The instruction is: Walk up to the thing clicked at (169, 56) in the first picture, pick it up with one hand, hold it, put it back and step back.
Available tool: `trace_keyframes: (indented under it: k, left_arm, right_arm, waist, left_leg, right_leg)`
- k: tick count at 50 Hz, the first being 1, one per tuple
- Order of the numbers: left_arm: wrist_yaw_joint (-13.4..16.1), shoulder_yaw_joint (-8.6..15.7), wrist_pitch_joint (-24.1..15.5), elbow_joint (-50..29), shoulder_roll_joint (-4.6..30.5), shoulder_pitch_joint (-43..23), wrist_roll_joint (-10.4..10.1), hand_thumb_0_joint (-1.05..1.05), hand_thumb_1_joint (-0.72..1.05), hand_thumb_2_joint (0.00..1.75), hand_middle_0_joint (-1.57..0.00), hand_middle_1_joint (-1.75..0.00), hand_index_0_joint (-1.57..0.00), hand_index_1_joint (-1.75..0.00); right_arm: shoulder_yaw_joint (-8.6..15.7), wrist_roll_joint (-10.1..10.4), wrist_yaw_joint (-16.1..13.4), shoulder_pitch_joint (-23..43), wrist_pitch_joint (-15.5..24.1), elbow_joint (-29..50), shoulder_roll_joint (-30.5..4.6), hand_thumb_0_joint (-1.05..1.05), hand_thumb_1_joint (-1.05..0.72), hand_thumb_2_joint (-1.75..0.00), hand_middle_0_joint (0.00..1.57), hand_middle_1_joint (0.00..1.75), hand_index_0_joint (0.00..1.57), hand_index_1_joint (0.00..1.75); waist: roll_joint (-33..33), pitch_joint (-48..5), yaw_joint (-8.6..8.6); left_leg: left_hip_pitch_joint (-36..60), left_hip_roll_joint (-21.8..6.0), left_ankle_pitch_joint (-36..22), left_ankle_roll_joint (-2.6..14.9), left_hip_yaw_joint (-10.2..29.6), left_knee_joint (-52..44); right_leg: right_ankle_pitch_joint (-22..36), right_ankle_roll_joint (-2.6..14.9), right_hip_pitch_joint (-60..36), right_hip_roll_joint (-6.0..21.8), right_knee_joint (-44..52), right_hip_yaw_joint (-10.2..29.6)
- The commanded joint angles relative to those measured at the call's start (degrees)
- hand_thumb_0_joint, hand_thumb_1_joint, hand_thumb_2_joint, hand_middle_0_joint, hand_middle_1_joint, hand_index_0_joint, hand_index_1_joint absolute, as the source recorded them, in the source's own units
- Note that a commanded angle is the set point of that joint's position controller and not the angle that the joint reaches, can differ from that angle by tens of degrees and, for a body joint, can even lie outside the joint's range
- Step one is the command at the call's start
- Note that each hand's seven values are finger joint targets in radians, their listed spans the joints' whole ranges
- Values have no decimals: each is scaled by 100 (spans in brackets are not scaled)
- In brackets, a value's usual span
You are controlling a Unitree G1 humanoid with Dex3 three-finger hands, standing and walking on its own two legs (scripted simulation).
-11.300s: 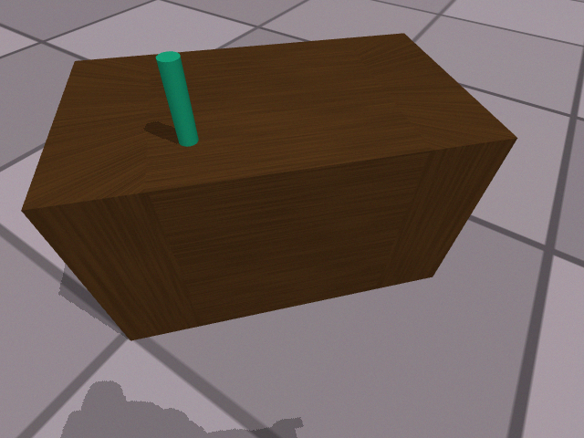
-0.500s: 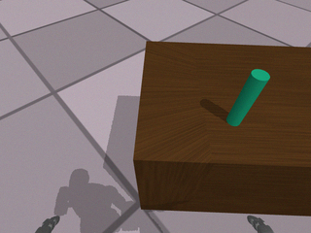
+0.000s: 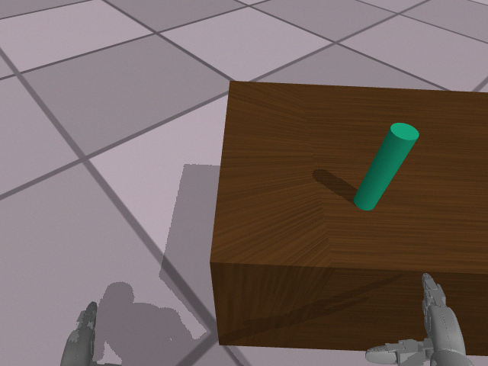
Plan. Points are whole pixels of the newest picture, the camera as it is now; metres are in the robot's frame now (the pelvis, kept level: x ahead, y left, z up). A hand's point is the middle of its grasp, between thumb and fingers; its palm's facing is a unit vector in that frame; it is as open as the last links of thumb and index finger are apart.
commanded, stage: rise first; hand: right
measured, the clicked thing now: (381, 171) +0.46 -0.31 +0.03
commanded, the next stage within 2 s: go down in 1.26 s
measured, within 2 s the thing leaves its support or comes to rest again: neither
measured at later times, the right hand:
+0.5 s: hand (425, 315) +0.18 -0.27 +0.02, palm faces +0.33 +0.87 -0.38, open 17.4 cm
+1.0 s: hand (446, 313) +0.17 -0.28 +0.06, palm faces +0.36 +0.84 -0.40, open 17.4 cm
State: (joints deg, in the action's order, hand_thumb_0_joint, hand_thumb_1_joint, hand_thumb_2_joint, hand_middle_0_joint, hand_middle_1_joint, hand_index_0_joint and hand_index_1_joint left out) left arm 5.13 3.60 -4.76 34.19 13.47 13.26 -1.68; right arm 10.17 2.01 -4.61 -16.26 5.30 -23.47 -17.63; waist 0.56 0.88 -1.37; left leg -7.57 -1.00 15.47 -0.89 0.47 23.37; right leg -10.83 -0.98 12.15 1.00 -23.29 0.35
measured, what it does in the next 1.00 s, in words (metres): stands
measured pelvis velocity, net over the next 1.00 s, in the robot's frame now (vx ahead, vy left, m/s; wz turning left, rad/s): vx -0.01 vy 0.00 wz -0.01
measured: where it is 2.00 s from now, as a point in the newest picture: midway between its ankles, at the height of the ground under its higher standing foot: outside the picture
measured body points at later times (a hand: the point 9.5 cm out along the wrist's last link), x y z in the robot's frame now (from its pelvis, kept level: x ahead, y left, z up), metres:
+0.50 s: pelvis +0.00 +0.00 +0.00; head +0.00 +0.01 +0.45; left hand +0.16 +0.26 -0.09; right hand +0.16 -0.32 +0.04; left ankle -0.03 +0.13 -0.74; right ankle +0.02 -0.13 -0.74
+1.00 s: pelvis -0.01 +0.00 +0.00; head -0.01 +0.01 +0.45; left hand +0.15 +0.26 -0.09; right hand +0.15 -0.32 +0.08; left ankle -0.03 +0.13 -0.74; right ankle +0.02 -0.13 -0.74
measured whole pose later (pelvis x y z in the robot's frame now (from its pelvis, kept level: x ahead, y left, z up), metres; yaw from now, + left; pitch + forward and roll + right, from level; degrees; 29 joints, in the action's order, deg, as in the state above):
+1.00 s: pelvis -0.01 +0.00 +0.00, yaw -1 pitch -4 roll +0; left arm 3.0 7.9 -6.4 36.9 12.8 13.3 -0.8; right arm 16.8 2.4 -2.0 -24.0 12.7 -0.7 -18.3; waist 1.9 3.2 -2.8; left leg -3.8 -1.2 14.4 -0.8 -0.2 22.0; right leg -9.2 -1.0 8.4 0.7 -21.5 0.9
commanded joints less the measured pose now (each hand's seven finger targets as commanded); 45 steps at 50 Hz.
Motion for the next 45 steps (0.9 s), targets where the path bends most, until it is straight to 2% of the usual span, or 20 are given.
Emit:
trace_keyframes:
  k: [1,6,7,8,10,12,14,16,17,19,21,23,24,26,30,33,34,37,38,45]
  left_arm:
    - [23,509,-217,-543,890,-43,-5,0,-53,1,-5,-4,-6,-4]
    - [-64,397,-206,-611,743,-354,-10,0,-53,1,-5,-4,-5,-4]
    - [-50,509,-222,-650,863,-426,-9,0,-54,1,-5,-4,-5,-4]
    - [-35,590,-240,-724,960,-553,15,0,-54,1,-5,-4,-5,-4]
    - [-61,365,-252,-708,701,-584,21,0,-54,1,-5,-4,-5,-4]
    - [-24,546,-253,-721,886,-581,29,0,-53,2,-5,-4,-5,-4]
    - [-64,321,-231,-542,631,-428,52,0,-54,3,-5,-4,-5,-5]
    - [-35,618,-238,-602,892,-531,61,0,-54,3,-6,-4,-5,-5]
    - [-37,717,-244,-626,1026,-511,59,0,-54,2,-5,-4,-5,-5]
    - [-49,720,-244,-582,955,-424,66,0,-54,2,-5,-4,-5,-4]
    - [-100,496,-241,-581,670,-437,45,0,-54,2,-5,-4,-5,-4]
    - [-107,498,-242,-607,675,-437,46,0,-54,3,-5,-4,-5,-4]
    - [-151,309,-236,-596,476,-407,35,0,-54,3,-5,-4,-5,-5]
    - [-117,639,-253,-669,814,-462,30,0,-54,3,-5,-4,-5,-5]
    - [-124,780,-297,-543,891,-317,41,0,-54,2,-5,-4,-5,-4]
    - [-157,674,-336,-583,771,-563,39,0,-54,3,-5,-5,-5,-5]
    - [-169,589,-350,-708,704,-555,47,0,-54,3,-5,-5,-5,-5]
    - [-156,636,-365,-652,738,-489,51,0,-54,4,-5,-5,-5,-5]
    - [-142,778,-363,-565,866,-474,55,0,-54,3,-5,-5,-5,-5]
    - [-174,690,-424,-590,737,-465,44,0,-54,4,-5,-5,-6,-5]
  right_arm:
    - [548,27,-49,53,297,1383,-1007,0,51,-3,5,5,5,5]
    - [698,41,15,113,369,1965,-1080,0,53,-2,5,5,5,5]
    - [816,57,9,95,374,1897,-1166,0,53,-2,5,5,5,5]
    - [751,53,13,119,390,2081,-1100,0,52,-2,5,5,5,5]
    - [715,49,28,24,460,2333,-1009,0,53,-2,5,5,5,5]
    - [815,36,17,-23,493,2391,-1077,0,53,-3,5,5,5,5]
    - [895,25,32,-103,547,2474,-1099,0,54,-2,5,5,5,5]
    - [867,24,43,-273,546,2516,-1090,0,53,-3,5,5,5,5]
    - [1019,47,42,-131,577,2634,-1184,0,53,-2,5,5,5,5]
    - [1029,47,62,-304,604,2673,-1168,0,53,-2,5,5,5,5]
    - [957,52,97,-261,648,2811,-1058,0,54,-2,5,5,5,5]
    - [1018,52,95,-301,688,2777,-1072,0,54,-2,5,5,5,5]
    - [918,48,126,-360,715,2906,-994,0,53,-3,5,5,5,5]
    - [1096,71,118,-194,768,3079,-1179,0,55,-2,5,5,5,5]
    - [1178,73,133,-352,819,3117,-1165,0,54,-3,5,5,5,5]
    - [1170,70,132,-383,882,3230,-1144,0,54,-3,5,5,5,5]
    - [1094,65,144,-338,903,3249,-1064,0,53,-3,5,5,5,5]
    - [1160,61,137,-365,967,3324,-1117,0,53,-3,5,5,5,5]
    - [1199,67,134,-331,979,3323,-1175,0,54,-3,5,5,5,5]
    - [1315,88,155,-350,1117,3476,-1216,0,53,-3,5,5,5,5]
  waist:
    - [147,-563,21]
    - [128,-415,-60]
    - [69,-347,-42]
    - [30,-463,-6]
    - [60,-519,-77]
    - [54,-643,-78]
    - [68,-559,-130]
    - [7,-564,-70]
    - [-13,-520,-66]
    - [17,-509,-86]
    - [42,-335,-87]
    - [-13,-322,-91]
    - [69,-301,-152]
    - [143,-234,-71]
    - [147,-255,-70]
    - [168,-252,-163]
    - [83,-288,-97]
    - [138,-232,-114]
    - [221,-197,-83]
    - [103,-180,-131]
  left_leg:
    - [-199,96,-1462,62,-321,-324]
    - [-147,94,-1293,70,-335,-411]
    - [-143,73,-1239,55,-308,-438]
    - [-121,65,-1347,40,-300,-420]
    - [-8,53,-1414,39,-302,-421]
    - [37,75,-1545,59,-320,-368]
    - [71,78,-1508,66,-348,-367]
    - [71,58,-1573,40,-330,-401]
    - [34,63,-1464,42,-334,-412]
    - [55,37,-1543,29,-318,-435]
    - [2,52,-1333,45,-322,-468]
    - [24,51,-1224,51,-326,-499]
    - [39,61,-1153,73,-335,-515]
    - [-64,46,-1013,78,-305,-530]
    - [-72,54,-1039,85,-342,-516]
    - [-41,72,-999,112,-347,-506]
    - [-12,83,-951,111,-350,-516]
    - [-58,94,-786,129,-351,-539]
    - [-76,84,-701,132,-340,-566]
    - [-90,71,-652,125,-327,-591]
  right_leg:
    - [1208,168,-706,-115,217,-279]
    - [1081,156,-654,-121,298,-261]
    - [1007,170,-617,-136,284,-263]
    - [1093,178,-695,-131,258,-257]
    - [1153,180,-780,-137,257,-268]
    - [1334,160,-871,-123,261,-260]
    - [1340,155,-815,-119,258,-247]
    - [1356,176,-820,-133,259,-255]
    - [1244,173,-830,-135,287,-257]
    - [1293,191,-861,-160,263,-270]
    - [1114,185,-767,-151,323,-270]
    - [1010,190,-756,-153,345,-271]
    - [985,178,-728,-152,376,-277]
    - [823,166,-725,-173,397,-287]
    - [856,173,-813,-154,411,-260]
    - [879,156,-755,-140,405,-250]
    - [832,163,-765,-132,401,-244]
    - [678,157,-733,-129,468,-245]
    - [599,160,-738,-135,475,-244]
    - [569,167,-723,-160,453,-260]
